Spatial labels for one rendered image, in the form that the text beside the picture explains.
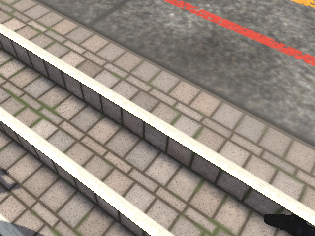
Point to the stairs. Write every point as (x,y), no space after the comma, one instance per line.
(74,163)

